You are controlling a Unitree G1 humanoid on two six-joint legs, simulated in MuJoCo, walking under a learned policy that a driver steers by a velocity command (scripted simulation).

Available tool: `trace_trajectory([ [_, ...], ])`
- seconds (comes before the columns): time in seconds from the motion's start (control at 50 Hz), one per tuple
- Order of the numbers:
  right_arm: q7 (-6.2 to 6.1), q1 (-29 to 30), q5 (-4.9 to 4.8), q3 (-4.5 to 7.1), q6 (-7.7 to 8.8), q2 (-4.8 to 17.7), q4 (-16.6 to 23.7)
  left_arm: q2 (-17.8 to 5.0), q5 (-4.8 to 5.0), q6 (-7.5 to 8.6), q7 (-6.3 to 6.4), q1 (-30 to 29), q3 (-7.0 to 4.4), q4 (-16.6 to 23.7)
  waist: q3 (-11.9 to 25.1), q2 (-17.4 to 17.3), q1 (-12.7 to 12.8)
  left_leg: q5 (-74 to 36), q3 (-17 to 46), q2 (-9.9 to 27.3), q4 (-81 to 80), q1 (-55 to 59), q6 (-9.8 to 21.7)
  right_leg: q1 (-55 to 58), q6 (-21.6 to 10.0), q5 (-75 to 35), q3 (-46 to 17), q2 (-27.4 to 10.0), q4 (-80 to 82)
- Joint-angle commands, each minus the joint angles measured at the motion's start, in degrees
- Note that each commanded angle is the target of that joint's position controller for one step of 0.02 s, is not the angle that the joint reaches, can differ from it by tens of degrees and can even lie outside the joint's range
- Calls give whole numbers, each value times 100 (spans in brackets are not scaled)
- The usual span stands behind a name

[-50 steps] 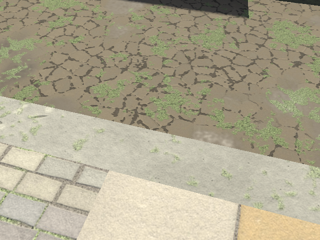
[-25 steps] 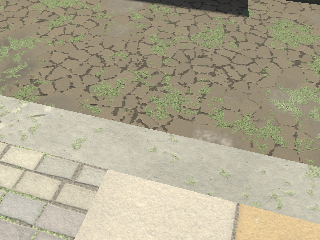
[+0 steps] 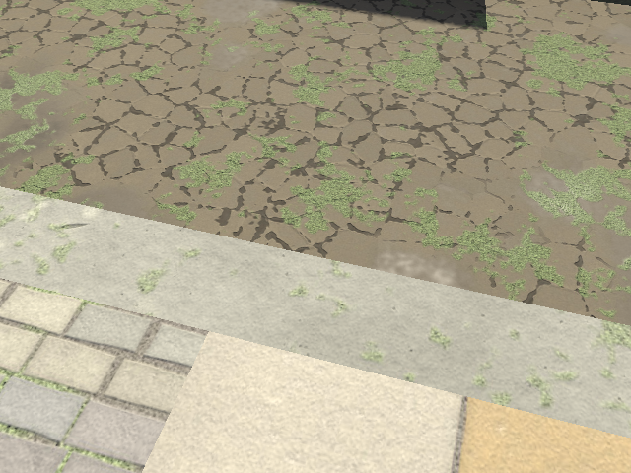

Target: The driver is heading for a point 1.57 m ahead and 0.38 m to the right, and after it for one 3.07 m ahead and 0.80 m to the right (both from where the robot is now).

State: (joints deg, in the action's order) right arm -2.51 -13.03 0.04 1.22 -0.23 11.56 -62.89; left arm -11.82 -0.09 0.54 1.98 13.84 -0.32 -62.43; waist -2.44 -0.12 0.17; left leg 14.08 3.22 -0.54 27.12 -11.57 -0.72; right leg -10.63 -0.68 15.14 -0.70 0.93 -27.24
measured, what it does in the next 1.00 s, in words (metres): walks ahead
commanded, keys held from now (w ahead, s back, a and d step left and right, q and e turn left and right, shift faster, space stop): no key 0.30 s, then w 0.70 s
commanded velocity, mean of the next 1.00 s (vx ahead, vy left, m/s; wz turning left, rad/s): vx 0.24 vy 0.00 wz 0.00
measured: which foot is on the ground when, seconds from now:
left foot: down 0.00-1.00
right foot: down 0.00-0.56, up 0.58-1.00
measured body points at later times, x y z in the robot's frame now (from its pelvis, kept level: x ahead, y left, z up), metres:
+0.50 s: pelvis +0.03 +0.01 +0.00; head +0.02 +0.02 +0.45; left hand +0.00 +0.26 -0.16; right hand +0.03 -0.24 -0.15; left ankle +0.00 +0.12 -0.72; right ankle -0.01 -0.11 -0.74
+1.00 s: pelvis +0.24 +0.01 -0.02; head +0.28 +0.01 +0.43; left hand +0.49 +0.22 -0.11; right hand +0.11 -0.23 -0.15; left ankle +0.03 +0.13 -0.74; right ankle +0.41 -0.10 -0.73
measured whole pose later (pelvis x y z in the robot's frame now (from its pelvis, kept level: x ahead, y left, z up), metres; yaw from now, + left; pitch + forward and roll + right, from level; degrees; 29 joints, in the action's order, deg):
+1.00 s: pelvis +0.24 +0.01 -0.02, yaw +0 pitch +2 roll +0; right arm -1.1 -30.9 -0.6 1.5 4.0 11.7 -62.2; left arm -12.5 1.7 5.8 -2.8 -4.3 -1.2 -47.9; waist -2.0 0.7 -5.1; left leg 24.0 -1.0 0.1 10.5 11.6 0.3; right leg -33.2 -4.6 1.4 3.2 -0.7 -30.8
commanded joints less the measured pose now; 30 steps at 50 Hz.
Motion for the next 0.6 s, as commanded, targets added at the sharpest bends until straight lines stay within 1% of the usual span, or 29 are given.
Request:
trace_trajectory([
  [0.02, -19, -234, -1, 73, 35, 551, 89, -562, 2, 33, 17, 277, -88, 110, -46, 6, -2, -644, 44, 95, -412, -19, 123, -214, -87, -514, -172, -185, 551],
  [0.3, -33, -413, -8, 33, 42, 468, -1, -458, 10, 35, 22, 495, -81, 84, -88, 10, -6, -608, 16, 90, -400, -73, 111, -248, -109, -518, -176, -175, 548],
  [0.32, -35, -528, -4, 12, 38, 384, -65, -391, 5, 28, 27, 607, -66, 24, 56, 37, -8, -110, -64, 21, -401, -8, 115, -193, -121, 77, -143, -131, 609],
  [0.34, -46, -553, -29, 19, 31, 385, -80, -462, 36, 11, 46, 638, -96, 12, -30, 106, 2, 663, -199, -116, -256, -131, 150, -279, -189, 1004, -160, -88, 644],
  [0.36, -57, -531, -55, 43, 38, 448, -48, -625, 77, 2, 65, 639, -152, 44, -192, 220, 21, 1538, -308, -230, -32, -400, 216, -440, -331, 2015, -307, -148, 695],
  [0.38, -54, -441, -55, 52, 75, 470, 24, -719, 102, 17, 71, 680, -185, 85, -424, 325, 65, 2005, -320, -238, 168, -762, 288, -596, -505, 2774, -629, -360, 875],
  [0.4, -30, -308, -58, 35, 152, 389, 120, -834, 128, 64, 63, 828, -228, 95, -577, 541, 144, 1948, -351, -212, 496, -1131, 324, -546, -725, 3216, -1158, -722, 1132],
  [0.42, 15, -211, -73, 3, 254, 244, 200, -993, 154, 123, 47, 1020, -293, 76, -589, 880, 207, 1470, -509, -216, 1060, -1383, 306, -357, -1004, 3476, -1885, -1236, 1506],
  [0.44, 65, -138, -90, -5, 348, 210, 259, -1119, 160, 171, 37, 1057, -355, 89, -638, 1055, 220, 1065, -467, -33, 1609, -1456, 333, -421, -1279, 3435, -2551, -1734, 1806],
  [0.46, 113, -111, -120, 20, 420, 273, 294, -1093, 133, 210, 29, 942, -364, 164, -694, 950, 152, 1077, -360, 128, 1914, -1521, 406, -530, -1392, 3228, -2778, -1928, 1922],
  [0.48, 150, -150, -146, 34, 473, 286, 313, -1045, 122, 242, 8, 770, -359, 260, -716, 879, 50, 1312, -314, 220, 1915, -1514, 489, -568, -1352, 2968, -2681, -1924, 1918],
  [0.5, 175, -289, -176, 30, 516, 240, 306, -1039, 172, 261, -13, 542, -359, 361, -718, 879, -105, 1375, -325, 281, 1389, -1224, 582, -692, -1208, 2711, -2381, -1811, 1819],
  [0.52, 186, -597, -184, 46, 556, 221, 194, -1017, 248, 250, -31, 200, -353, 485, -691, 792, -341, 1004, -483, 207, 459, -396, 649, -1082, -975, 2340, -1809, -1478, 1621],
  [0.54, 184, -970, -153, 103, 566, 265, -14, -990, 269, 228, -47, 114, -352, 543, -565, 619, -465, 400, -704, -77, -58, 476, 560, -1413, -798, 1919, -1273, -1059, 1216],
  [0.56, 184, -1421, -111, 170, 551, 382, -188, -893, 253, 242, -53, 55, -327, 606, -395, 269, -582, 206, -433, 1, -237, 1099, 508, -1713, -637, 1381, -832, -717, 487],
  [0.58, 160, -2214, -101, 275, 546, 736, -311, -507, 169, 306, -104, -54, -214, 701, -14, -906, -818, 804, 1122, 1032, -964, 1868, 772, -2328, -329, 838, -51, -172, -1416],
  [0.6, 234, -2731, -87, 386, 600, 1360, -317, -307, 194, 426, -95, -46, -182, 914, 49, -1978, -852, 1627, 3443, 2164, -1816, 2251, 1555, -3477, -234, 1576, 148, 291, -2869],
])
Velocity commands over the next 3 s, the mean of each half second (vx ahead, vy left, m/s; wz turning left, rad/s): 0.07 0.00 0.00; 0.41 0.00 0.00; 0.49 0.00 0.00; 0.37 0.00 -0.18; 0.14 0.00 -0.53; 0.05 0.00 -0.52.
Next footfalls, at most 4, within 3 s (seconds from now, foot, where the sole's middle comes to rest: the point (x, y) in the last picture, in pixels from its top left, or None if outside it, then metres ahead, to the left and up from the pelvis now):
1.02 right None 0.44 -0.10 -0.78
1.58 left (280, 381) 0.72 0.12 -0.78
2.06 right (378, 342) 0.82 -0.11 -0.78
2.46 left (275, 332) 0.85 0.14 -0.78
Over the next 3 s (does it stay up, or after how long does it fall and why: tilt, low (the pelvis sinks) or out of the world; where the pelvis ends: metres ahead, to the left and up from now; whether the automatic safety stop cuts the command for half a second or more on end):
stays up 0.73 0.03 -0.01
